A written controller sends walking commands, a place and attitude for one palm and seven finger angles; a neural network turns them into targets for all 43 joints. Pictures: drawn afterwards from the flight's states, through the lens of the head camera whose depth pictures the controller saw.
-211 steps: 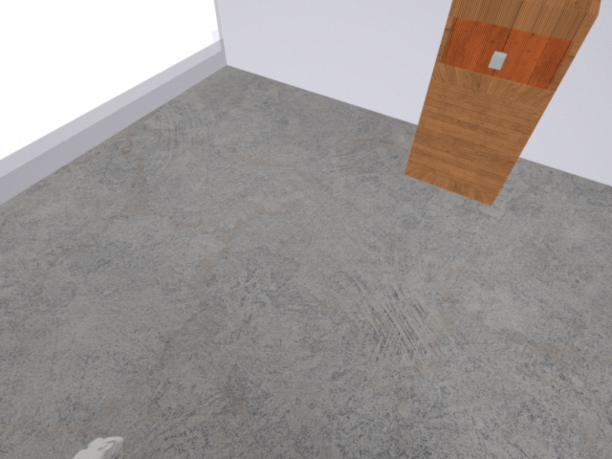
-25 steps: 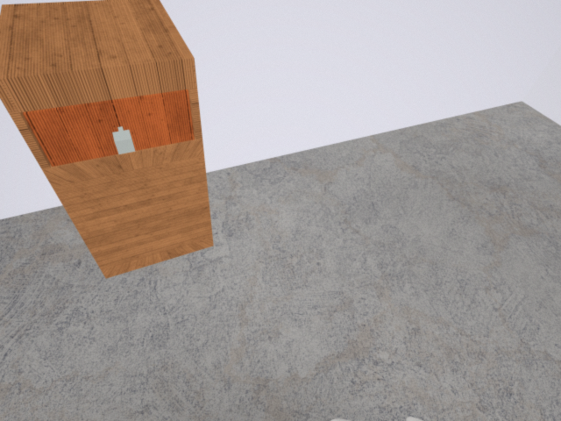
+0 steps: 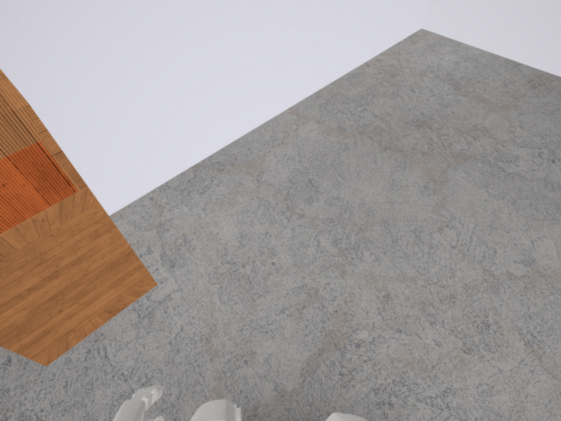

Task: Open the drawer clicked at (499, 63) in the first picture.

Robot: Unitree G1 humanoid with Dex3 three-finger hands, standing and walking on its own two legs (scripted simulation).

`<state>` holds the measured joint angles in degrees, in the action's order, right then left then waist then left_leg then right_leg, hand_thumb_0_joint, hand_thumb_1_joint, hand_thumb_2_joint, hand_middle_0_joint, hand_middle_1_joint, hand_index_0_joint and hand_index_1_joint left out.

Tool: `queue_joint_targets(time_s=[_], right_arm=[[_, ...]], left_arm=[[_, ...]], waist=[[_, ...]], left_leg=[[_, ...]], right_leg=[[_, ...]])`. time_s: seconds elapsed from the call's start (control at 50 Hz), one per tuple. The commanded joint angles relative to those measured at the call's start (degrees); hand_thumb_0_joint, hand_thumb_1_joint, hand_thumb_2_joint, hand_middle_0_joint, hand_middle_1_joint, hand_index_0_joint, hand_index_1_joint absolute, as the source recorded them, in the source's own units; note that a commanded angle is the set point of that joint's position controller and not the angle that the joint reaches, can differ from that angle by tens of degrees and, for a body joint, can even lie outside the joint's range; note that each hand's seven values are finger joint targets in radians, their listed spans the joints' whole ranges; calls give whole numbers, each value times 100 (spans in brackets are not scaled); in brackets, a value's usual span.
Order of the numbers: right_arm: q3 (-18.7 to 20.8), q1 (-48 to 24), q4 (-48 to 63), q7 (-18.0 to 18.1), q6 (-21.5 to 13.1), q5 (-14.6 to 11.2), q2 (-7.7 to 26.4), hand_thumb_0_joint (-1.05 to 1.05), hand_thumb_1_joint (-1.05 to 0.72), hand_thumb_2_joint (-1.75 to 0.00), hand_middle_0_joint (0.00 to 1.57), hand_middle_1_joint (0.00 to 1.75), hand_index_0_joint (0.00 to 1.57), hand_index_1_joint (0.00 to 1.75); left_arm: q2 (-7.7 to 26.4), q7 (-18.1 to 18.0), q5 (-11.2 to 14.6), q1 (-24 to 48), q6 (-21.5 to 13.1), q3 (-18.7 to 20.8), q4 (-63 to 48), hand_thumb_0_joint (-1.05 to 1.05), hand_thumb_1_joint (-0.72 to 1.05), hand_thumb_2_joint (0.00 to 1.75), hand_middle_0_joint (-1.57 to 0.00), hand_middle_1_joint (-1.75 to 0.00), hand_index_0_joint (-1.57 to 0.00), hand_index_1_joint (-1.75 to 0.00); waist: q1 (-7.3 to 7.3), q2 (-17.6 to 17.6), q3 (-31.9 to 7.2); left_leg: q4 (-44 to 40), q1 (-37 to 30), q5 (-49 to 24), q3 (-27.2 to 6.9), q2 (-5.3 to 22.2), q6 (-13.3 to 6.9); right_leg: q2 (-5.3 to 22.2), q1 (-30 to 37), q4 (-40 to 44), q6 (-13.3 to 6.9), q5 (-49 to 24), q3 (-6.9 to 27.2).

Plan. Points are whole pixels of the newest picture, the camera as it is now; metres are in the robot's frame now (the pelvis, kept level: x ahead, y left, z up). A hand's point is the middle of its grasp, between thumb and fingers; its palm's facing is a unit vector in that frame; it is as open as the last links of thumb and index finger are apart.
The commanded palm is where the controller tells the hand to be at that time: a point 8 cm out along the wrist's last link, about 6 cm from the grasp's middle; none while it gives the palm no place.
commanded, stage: turn to face it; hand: left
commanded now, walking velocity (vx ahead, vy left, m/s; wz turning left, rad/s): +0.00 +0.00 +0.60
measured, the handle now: out of the picture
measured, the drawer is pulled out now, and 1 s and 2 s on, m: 0.00 0.00 0.00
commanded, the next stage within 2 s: take the last steps up to it in 1.12 s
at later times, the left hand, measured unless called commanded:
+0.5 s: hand out of the picture +0.02 +0.26 -0.16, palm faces +0.30 -0.92 -0.25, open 7.4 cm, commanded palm none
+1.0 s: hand out of the picture -0.01 +0.16 -0.12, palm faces +0.54 -0.79 -0.29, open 7.4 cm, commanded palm none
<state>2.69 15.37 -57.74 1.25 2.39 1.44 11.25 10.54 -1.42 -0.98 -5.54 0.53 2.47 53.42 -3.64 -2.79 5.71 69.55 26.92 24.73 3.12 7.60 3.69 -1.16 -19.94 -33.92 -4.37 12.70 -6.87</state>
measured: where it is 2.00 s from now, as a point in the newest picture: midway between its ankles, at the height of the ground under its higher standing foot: outside the picture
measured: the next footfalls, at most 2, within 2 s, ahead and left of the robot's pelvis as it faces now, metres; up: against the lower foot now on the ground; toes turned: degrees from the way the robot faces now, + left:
left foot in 0.24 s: +0.05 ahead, +0.13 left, +0.00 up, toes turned +17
right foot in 0.78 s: +0.10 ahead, -0.11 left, +0.00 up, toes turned +25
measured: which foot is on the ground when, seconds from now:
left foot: up 0.00-0.22, down 0.24-0.76, up 0.78-1.00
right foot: down 0.00-0.26, up 0.28-0.76, down 0.78-1.00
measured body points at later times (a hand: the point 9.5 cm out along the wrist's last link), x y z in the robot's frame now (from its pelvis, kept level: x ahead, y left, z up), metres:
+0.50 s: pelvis +0.02 +0.04 +0.02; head +0.05 +0.07 +0.47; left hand +0.00 +0.31 -0.14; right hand +0.11 -0.19 -0.12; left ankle +0.02 +0.12 -0.72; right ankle +0.03 -0.13 -0.64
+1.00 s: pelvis +0.02 -0.05 +0.02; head +0.07 -0.07 +0.47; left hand -0.04 +0.20 -0.10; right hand +0.24 -0.23 -0.14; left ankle -0.08 +0.08 -0.63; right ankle +0.06 -0.13 -0.72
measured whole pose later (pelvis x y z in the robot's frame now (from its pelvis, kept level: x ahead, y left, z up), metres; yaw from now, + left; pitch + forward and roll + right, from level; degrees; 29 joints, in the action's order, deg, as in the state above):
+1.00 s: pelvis +0.02 -0.05 +0.02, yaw +34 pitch -1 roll +3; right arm 5.6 10.2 -53.3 -1.4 4.8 1.7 16.8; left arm 9.2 -1.5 -1.2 -12.0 0.5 1.1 51.2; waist -1.6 -2.7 3.3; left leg 65.3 29.0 21.1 -1.3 0.8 4.6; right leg 4.7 -11.1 -28.5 -1.8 16.9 -8.2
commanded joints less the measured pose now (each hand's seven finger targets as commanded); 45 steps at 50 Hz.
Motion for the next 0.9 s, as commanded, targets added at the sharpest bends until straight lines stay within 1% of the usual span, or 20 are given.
queue_joint_targets(time_s=[0.0, 0.04, 0.12, 0.18, 0.2, 0.22, 0.24, 0.26, 0.28, 0.32, 0.36, 0.56, 0.66, 0.7, 0.72, 0.74, 0.76, 0.78, 0.84, 0.88], right_arm=[[-38, 997, -56, -19, 0, -37, 79, 0, -90, -90, 20, 30, 20, 30], [-25, 657, 71, -46, 0, -51, 147, 0, -90, -90, 20, 30, 20, 30], [21, 183, 294, -109, -30, -60, 146, 0, -90, -90, 20, 30, 20, 30], [52, 422, 300, -131, -64, -49, 142, 0, -90, -90, 20, 30, 20, 30], [78, 599, 268, -146, -95, -39, 247, 0, -90, -90, 20, 30, 20, 30], [157, 703, 323, -152, -140, 1, 627, 0, -90, -90, 20, 30, 20, 30], [249, 786, 458, -123, -149, 55, 1076, 0, -90, -90, 20, 30, 20, 30], [278, 834, 373, -48, -173, 67, 1131, 0, -90, -90, 20, 30, 20, 30], [262, 706, 383, -9, -198, 47, 981, 0, -90, -90, 20, 30, 20, 30], [209, 222, 506, 16, -269, 9, 853, 0, -90, -90, 20, 30, 20, 30], [211, 172, 548, 29, -298, -25, 840, 0, -90, -90, 20, 30, 20, 30], [377, 218, 550, -38, -174, -10, 1187, 0, -90, -90, 20, 30, 20, 30], [459, -225, 752, -91, -85, 7, 1369, 0, -90, -90, 20, 30, 20, 30], [470, -471, 871, -121, -50, -22, 1319, 0, -90, -90, 20, 30, 20, 30], [458, -540, 952, -147, -42, -58, 1172, 0, -90, -90, 20, 30, 20, 30], [397, -406, 1058, -179, -34, -110, 739, 0, -90, -90, 20, 30, 20, 30], [410, -467, 1172, -176, -25, -36, 810, 0, -90, -90, 20, 30, 20, 30], [438, -577, 1121, -177, 39, 28, 946, 0, -90, -90, 20, 30, 20, 30], [397, -350, 812, -271, 112, 23, 842, 0, -90, -90, 20, 30, 20, 30], [364, -374, 785, -283, 124, 4, 799, 0, -90, -90, 20, 30, 20, 30]], left_arm=[[631, -33, -5, -68, -146, 57, -222, 0, 90, 90, -20, -30, -20, -30], [696, -23, -7, -193, -85, 86, -164, 0, 90, 90, -20, -30, -20, -30], [864, -59, -34, -416, -35, 203, -128, 0, 90, 90, -20, -30, -20, -30], [861, -83, -10, -416, -15, 263, -154, 0, 90, 90, -20, -30, -20, -30], [778, -73, 30, -434, 19, 258, -184, 0, 90, 90, -20, -30, -20, -30], [497, -48, 62, -586, 70, 245, -281, 0, 90, 90, -20, -30, -20, -30], [284, -21, 61, -391, 80, 207, -506, 0, 90, 90, -20, -30, -20, -30], [418, -44, -13, -143, 119, 198, -550, 0, 90, 90, -20, -30, -20, -30], [419, -13, -34, 12, 92, 268, -515, 0, 90, 90, -20, -30, -20, -30], [443, 43, -21, -299, 52, 298, -333, 0, 90, 90, -20, -30, -20, -30], [491, 55, 8, -380, 60, 311, -221, 0, 90, 90, -20, -30, -20, -30], [655, 10, 56, -60, 109, 279, -381, 0, 90, 90, -20, -30, -20, -30], [688, -22, 91, -425, 73, 242, -451, 0, 90, 90, -20, -30, -20, -30], [792, -39, 100, -854, 33, 271, -388, 0, 90, 90, -20, -30, -20, -30], [970, -59, 66, -1109, -11, 318, -375, 0, 90, 90, -20, -30, -20, -30], [1532, -108, -44, -1158, -74, 416, -434, 0, 90, 90, -20, -30, -20, -30], [1803, -97, -35, -860, -38, 391, -625, 0, 90, 90, -20, -30, -20, -30], [1547, -118, 0, -623, -63, 400, -694, 0, 90, 90, -20, -30, -20, -30], [1004, -56, 1, -139, -123, 200, -749, 0, 90, 90, -20, -30, -20, -30], [978, -69, -9, -379, -154, 191, -699, 0, 90, 90, -20, -30, -20, -30]], waist=[[39, 905, -783], [228, 1097, -509], [421, 1001, -314], [286, 846, -463], [204, 408, -539], [193, -906, -497], [82, -1812, -362], [-20, -1581, -504], [44, -950, -547], [277, -468, -841], [269, -241, -941], [36, -547, -894], [214, -755, -1046], [429, -629, -1050], [564, -201, -1082], [570, 1430, -988], [515, 1726, -747], [444, 1720, -606], [109, 1147, -153], [211, 1191, -298]], left_leg=[[-1081, -722, -372, -52, -111, -96], [-1474, -588, -196, 43, -173, -111], [-2157, -479, 13, 212, -196, -125], [-3299, -1045, -585, 306, -213, -147], [-4016, -1449, -1118, 155, -137, -218], [-4806, -1570, -1725, -1272, 703, -599], [-5478, -1491, -2673, -2618, 1730, -1278], [-5590, -1398, -2516, -2859, 1742, -1458], [-5439, -1481, -2598, -2579, 1412, -1331], [-5158, -1988, -3104, -1675, 924, -1143], [-5109, -2105, -3520, -1413, 726, -1129], [-5002, -2233, -3191, -2156, 582, -1382], [-4772, -1677, -3076, -2512, 361, -1303], [-4560, -985, -2496, -2431, 94, -1049], [-4170, -371, -1795, -2206, -201, -763], [-2801, 869, -176, -1213, -985, -263], [-1483, 927, 790, -745, -1154, -106], [-831, 799, 659, -938, -897, -179], [77, 686, -390, -620, -699, -40], [44, 605, -511, -474, -635, 50]], right_leg=[[1456, -48, 1823, -376, -668, 692], [1640, 55, 2000, -443, -9, 807], [1965, 350, 1787, -494, -169, 786], [1976, 364, 1136, -217, -394, 424], [1826, 101, 627, 49, -115, 154], [1186, -582, -394, 456, 819, -237], [597, -1225, -1647, 763, 2092, -289], [620, -1312, -2598, 719, 2129, 299], [594, -1512, -3087, 716, 1683, 589], [649, -1580, -3269, 803, 963, 662], [651, -1439, -3165, 885, 766, 652], [461, -1012, -1904, 1002, 1255, 717], [194, -13, -601, 865, 1175, 678], [172, 946, 478, 801, 433, 592], [494, 1662, 1340, 700, 116, 814], [2060, 2269, 2121, 176, 704, 2502], [3054, 1307, 2240, -335, 421, 3091], [2756, 854, 2158, -367, 223, 2769], [1808, 577, 1704, -111, -807, 1220], [1792, 844, 1570, -116, -1417, 928]])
